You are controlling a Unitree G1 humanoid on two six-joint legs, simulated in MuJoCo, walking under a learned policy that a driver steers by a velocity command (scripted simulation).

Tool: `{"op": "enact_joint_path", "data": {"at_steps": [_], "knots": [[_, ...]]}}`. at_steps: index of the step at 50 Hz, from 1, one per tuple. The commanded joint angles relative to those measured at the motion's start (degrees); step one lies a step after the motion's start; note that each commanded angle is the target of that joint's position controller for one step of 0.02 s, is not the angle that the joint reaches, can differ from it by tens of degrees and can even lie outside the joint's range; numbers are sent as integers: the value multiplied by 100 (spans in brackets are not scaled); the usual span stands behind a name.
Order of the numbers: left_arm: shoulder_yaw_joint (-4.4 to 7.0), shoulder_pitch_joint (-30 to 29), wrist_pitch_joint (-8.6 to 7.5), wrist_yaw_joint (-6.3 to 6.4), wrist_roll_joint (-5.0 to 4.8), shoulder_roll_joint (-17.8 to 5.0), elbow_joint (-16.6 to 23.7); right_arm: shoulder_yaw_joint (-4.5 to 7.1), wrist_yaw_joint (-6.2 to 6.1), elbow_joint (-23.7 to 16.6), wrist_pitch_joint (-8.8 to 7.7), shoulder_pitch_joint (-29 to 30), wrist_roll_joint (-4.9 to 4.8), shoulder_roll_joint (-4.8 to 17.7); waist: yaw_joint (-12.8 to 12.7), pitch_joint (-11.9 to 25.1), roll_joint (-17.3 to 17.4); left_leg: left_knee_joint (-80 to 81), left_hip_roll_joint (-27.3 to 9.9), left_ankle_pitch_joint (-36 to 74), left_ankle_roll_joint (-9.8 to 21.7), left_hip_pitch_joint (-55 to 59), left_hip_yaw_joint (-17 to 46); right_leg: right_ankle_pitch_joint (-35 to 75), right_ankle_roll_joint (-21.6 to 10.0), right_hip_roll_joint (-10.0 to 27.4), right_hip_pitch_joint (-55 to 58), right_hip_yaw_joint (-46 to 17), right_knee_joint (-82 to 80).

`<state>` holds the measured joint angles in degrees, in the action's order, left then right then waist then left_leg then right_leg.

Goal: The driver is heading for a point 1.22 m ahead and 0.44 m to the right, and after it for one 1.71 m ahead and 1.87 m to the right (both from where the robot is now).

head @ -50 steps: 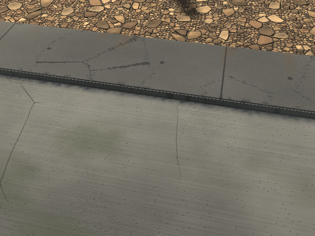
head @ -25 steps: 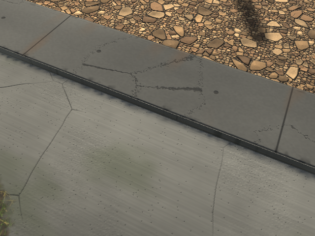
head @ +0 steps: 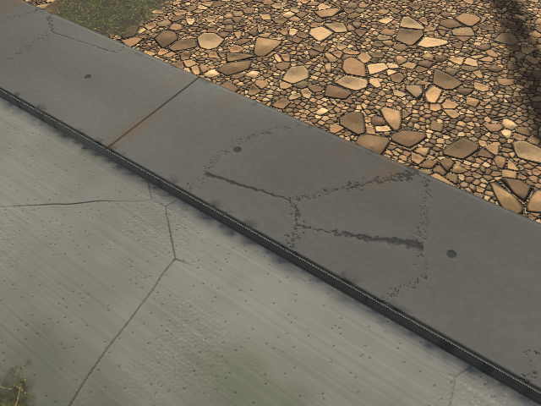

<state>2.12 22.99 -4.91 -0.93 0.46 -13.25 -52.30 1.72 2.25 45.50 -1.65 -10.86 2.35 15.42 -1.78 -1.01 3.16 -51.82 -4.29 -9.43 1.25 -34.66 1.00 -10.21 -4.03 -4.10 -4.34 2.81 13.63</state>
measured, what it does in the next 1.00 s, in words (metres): walks ahead, turning right: left foot, then right foot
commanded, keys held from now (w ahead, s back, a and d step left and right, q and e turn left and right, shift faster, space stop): w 0.04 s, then no key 0.20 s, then e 0.50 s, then w+e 0.26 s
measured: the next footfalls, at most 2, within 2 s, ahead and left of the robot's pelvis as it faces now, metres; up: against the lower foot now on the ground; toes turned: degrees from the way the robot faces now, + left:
left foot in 0.20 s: +0.26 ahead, +0.11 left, +0.00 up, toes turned +3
right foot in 0.70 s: +0.18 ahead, -0.08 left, +0.00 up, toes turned -15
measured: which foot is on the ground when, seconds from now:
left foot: up 0.00-0.18, down 0.20-0.70, up 0.72-1.00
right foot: down 0.00-0.22, up 0.24-0.68, down 0.70-1.00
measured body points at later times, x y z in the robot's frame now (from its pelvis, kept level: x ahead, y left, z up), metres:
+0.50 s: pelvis +0.16 +0.04 -0.01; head +0.19 +0.05 +0.44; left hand +0.24 +0.29 -0.16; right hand +0.22 -0.22 -0.13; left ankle +0.22 +0.11 -0.75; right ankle +0.16 -0.09 -0.69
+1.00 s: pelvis +0.18 +0.00 +0.00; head +0.19 -0.02 +0.45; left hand +0.33 +0.25 -0.12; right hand +0.19 -0.30 -0.13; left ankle +0.27 +0.13 -0.70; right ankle +0.14 -0.06 -0.75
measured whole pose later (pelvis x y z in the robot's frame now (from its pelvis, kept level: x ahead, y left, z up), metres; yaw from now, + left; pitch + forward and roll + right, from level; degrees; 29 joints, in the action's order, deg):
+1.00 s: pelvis +0.18 +0.00 +0.00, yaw -23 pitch +2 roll +1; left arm 4.1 19.0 -0.4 -0.1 0.7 -14.6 -49.3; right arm 4.2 0.6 48.7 0.6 -10.6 1.9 16.6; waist -1.5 0.7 1.5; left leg -47.2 -1.8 -15.0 -3.1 -27.3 1.3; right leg -10.3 -5.4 -5.1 -8.5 -6.0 17.5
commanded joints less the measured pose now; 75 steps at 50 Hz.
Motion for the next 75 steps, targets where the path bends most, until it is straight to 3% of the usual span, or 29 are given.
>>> {"op": "enact_joint_path", "data": {"at_steps": [1,6,9,10,11,12,13,15,16,19,25,33,34,35,36,37,39,41,44,54,56,58,59,60,61,63,65,69,75], "knots": [[151,55,-88,1,-22,-749,181,-41,26,-486,-73,614,-35,142,-5,-258,-758,896,-25,602,-80,-20,-295,1518,-704,1316,-176,-754,-706],[131,318,-33,50,24,-785,-87,-75,-76,-484,-162,846,-62,127,-41,-187,-788,1827,316,690,97,712,-443,3625,-466,1437,280,-535,104],[127,91,14,114,-40,-818,-144,16,-186,1,-298,-316,42,325,485,311,-622,2770,585,1118,375,2131,-452,4115,-162,1183,394,-433,1527],[78,171,-3,136,-82,-693,-80,88,-240,190,-377,-922,132,611,644,792,-340,2647,-20,2639,512,3320,-10,2913,-12,927,-264,-299,2454],[-40,729,1,173,-180,-226,19,187,-261,208,-377,-1474,201,1057,581,1696,723,2037,-1781,5609,1171,4958,1528,-657,157,372,-1526,19,4238],[26,1170,123,226,-240,-389,-228,225,-235,266,-273,-1510,-162,1019,556,2438,1002,2268,-2235,6390,1914,5104,2429,-2666,205,-94,-1907,-372,5350],[90,836,228,246,-104,-605,-259,166,-226,164,-224,-1051,-288,722,421,1818,305,2597,-1928,5461,1783,4373,1872,-2456,211,187,-2078,-694,5522],[74,163,317,204,18,-414,-169,-11,-289,88,-214,-228,-200,185,174,559,115,3232,-1410,4222,1312,3030,1031,-1883,266,521,-2166,-659,5041],[93,110,397,177,75,-403,-169,-27,-340,105,-208,-91,-198,159,42,359,191,3443,-1228,3930,1153,2551,694,-1621,320,597,-1905,-612,4795],[136,217,577,133,92,-327,-194,46,-382,125,-219,-56,-158,377,-134,568,132,3544,-1111,3772,1180,2105,157,-1264,405,453,-1507,-379,4903],[158,-620,791,73,133,-308,203,138,-458,182,-31,-103,-100,472,49,265,390,3939,-1134,523,1182,1869,-101,-938,411,654,-1856,-162,3848],[163,-704,734,1,70,-313,547,325,-447,234,223,-95,-117,818,61,367,228,3083,-1405,193,878,2020,-340,-970,96,450,-968,233,1973],[192,-562,680,12,70,-423,519,344,-437,284,260,-219,-92,789,18,323,-54,2657,-1277,-6,548,1790,-541,-595,-10,459,-623,-18,1279],[286,-522,617,61,128,-850,566,309,-388,271,311,-449,-73,521,92,185,-1208,1439,-734,-884,79,1283,-1082,-480,-220,1335,-469,-1400,133],[485,-538,622,99,76,-1657,686,221,-458,-116,345,-79,-163,229,10,-287,-2312,578,465,-2552,-310,-58,-1128,833,-994,2644,-644,-3391,-231],[496,-191,631,162,116,-1462,535,249,-492,-123,420,266,-84,420,-170,-300,-1377,-459,293,-2459,-309,92,-319,1496,-1322,2554,-795,-2967,0],[404,-686,672,179,46,-1046,591,278,-356,-26,371,45,-121,441,182,-154,-932,-511,172,-1452,-238,-11,4,-922,-1006,1720,-698,-2280,-165],[337,-962,651,159,3,-829,745,353,-224,16,273,87,38,650,166,-60,-1131,-568,200,-910,-234,-249,-47,-1706,-917,1428,-284,-2314,-444],[373,-570,497,105,-12,-943,635,338,-152,-37,194,292,-5,510,50,0,-750,-242,204,-601,-342,-437,4,-1402,-970,1422,189,-2417,-475],[497,-122,303,49,75,-1248,523,240,-149,-413,-15,957,-105,483,-246,-118,-942,1453,358,-778,-394,312,55,-1346,-1144,1317,-208,-2894,-144],[518,-307,283,23,86,-1275,596,228,-171,-452,-82,785,-148,511,-96,-106,-963,1828,447,-825,-296,984,75,-1268,-1038,1247,-628,-3029,37],[519,-768,278,17,50,-1250,722,231,-246,-257,-180,-35,-182,486,460,-29,-766,2714,586,-409,-185,2621,-2,-1180,-718,897,-1591,-2904,570],[458,-831,238,27,24,-1013,764,300,-321,-115,-252,-602,-130,723,720,172,-362,2985,266,-552,-123,3703,293,-1401,-473,493,-2295,-2579,1286],[306,-885,170,15,-70,-473,954,426,-415,-91,-290,-1235,12,1360,963,601,888,3811,-1223,-2319,174,4617,2038,-1954,-146,-204,-3128,-1583,2997],[303,-824,186,24,19,-608,1061,517,-424,-62,-240,-1264,26,1755,753,480,1306,4512,-2048,-3707,598,4296,3951,-2369,-133,-500,-3857,-1024,4081],[349,-690,245,-63,166,-902,833,338,-355,-234,-229,-548,-65,907,311,-332,191,4404,-1677,-3226,661,3346,2963,-1399,-160,282,-3813,-1074,4781],[335,-733,300,-189,178,-784,757,236,-349,-262,-289,-355,-77,587,220,-366,322,4463,-1104,-1498,463,3202,1570,-688,30,492,-3610,-857,4769],[247,-1175,378,-296,175,-594,916,212,-257,15,-433,-922,-96,474,313,-104,286,4255,-879,992,536,3460,445,-65,198,506,-3814,-744,5024],[37,-2338,340,-361,195,-351,1262,186,-202,335,-457,-1180,-125,489,441,-381,356,4389,-731,1983,643,3244,-362,560,259,472,-3270,-158,2903]]}}
Over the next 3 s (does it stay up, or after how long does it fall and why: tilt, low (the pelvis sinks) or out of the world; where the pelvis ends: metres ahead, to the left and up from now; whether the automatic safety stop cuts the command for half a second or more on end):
stays up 1.06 -0.52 0.05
